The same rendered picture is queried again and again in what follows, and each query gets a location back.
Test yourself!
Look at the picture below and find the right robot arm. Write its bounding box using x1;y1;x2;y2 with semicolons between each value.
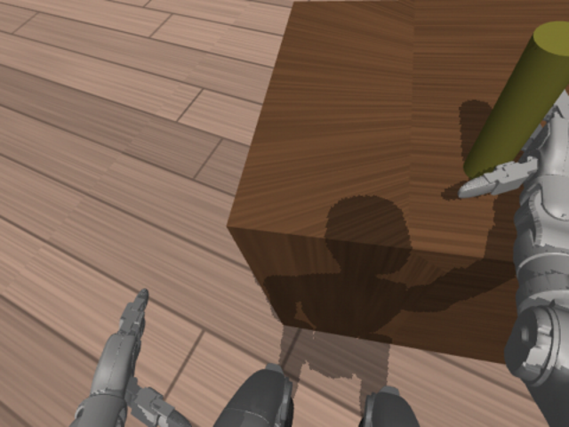
504;174;569;427

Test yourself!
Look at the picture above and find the can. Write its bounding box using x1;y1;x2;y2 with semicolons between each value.
463;21;569;180

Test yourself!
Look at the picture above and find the left robot arm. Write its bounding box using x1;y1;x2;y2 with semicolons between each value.
69;394;127;427

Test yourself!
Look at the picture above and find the right robot hand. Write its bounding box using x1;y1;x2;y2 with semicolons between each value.
458;89;569;198

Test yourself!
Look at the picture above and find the left robot hand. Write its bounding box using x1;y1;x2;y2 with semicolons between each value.
89;288;192;427

